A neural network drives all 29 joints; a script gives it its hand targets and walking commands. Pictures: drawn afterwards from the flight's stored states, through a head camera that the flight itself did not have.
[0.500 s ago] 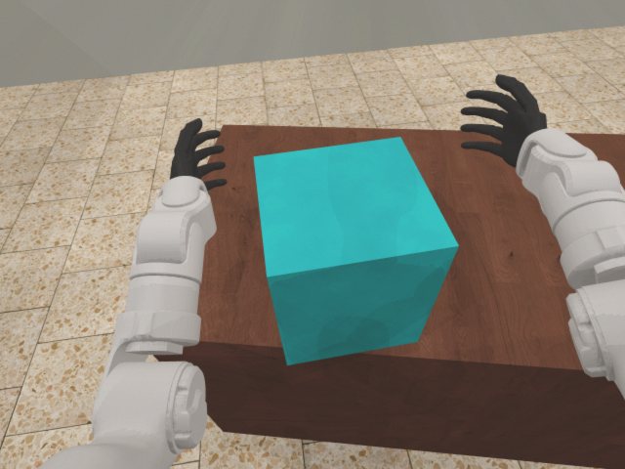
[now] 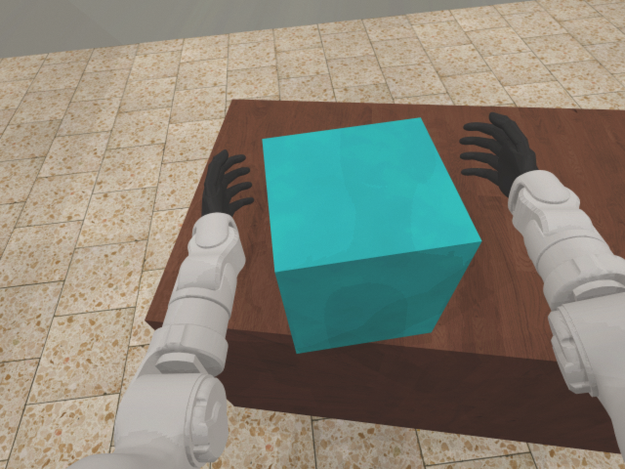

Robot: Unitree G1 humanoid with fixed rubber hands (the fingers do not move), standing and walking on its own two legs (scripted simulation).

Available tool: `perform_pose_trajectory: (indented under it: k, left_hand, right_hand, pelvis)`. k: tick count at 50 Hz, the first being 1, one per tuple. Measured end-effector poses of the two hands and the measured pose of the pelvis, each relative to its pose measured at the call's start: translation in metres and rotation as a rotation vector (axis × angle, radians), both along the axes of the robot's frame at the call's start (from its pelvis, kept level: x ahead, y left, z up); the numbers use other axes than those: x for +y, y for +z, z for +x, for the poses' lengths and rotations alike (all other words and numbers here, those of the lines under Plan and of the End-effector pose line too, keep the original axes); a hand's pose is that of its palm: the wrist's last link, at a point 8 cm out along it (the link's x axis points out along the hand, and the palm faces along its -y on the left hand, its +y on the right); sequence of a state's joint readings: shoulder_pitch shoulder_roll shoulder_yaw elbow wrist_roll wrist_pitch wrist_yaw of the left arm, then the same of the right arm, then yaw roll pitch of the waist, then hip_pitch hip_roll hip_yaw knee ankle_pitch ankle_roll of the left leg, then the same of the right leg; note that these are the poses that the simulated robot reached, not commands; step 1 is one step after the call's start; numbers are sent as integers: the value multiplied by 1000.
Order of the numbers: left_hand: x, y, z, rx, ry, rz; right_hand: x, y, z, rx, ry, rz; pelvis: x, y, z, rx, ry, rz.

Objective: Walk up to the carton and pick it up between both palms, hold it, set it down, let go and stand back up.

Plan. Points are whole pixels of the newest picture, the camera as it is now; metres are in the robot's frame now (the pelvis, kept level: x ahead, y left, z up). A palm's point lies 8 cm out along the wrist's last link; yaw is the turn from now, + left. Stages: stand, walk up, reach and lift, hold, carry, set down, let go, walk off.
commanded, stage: reach and lift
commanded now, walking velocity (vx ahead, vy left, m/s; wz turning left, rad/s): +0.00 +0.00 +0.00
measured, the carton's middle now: (354, 244) +0.40 +0.03 +0.02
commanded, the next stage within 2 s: none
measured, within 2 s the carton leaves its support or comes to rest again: leaves its support in 1.98 s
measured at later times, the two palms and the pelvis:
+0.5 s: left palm (235, 214) +0.38 +0.19 +0.09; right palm (481, 178) +0.47 -0.12 +0.10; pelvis +0.00 +0.00 +0.00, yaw +0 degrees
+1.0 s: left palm (240, 219) +0.37 +0.18 +0.09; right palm (474, 185) +0.46 -0.11 +0.09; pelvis +0.00 +0.00 +0.00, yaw +0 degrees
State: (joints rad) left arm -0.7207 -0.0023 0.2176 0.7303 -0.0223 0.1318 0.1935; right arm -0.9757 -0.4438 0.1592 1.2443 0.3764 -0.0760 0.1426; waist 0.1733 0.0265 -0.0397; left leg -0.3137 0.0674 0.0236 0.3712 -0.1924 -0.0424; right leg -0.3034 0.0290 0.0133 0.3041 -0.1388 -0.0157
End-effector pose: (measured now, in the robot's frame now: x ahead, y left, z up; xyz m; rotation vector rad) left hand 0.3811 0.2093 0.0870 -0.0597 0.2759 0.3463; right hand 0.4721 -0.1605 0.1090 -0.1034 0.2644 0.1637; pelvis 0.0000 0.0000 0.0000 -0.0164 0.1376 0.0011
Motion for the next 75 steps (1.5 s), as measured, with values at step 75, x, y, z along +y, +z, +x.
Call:
perform_pose_trajectory:
  k: [75]
  left_hand:
    - [-29,3,-13,-41,34,41]
  right_hand:
    - [50,-10,-13,-14,8,32]
  pelvis:
    - [-7,0,-4,14,-1,1]
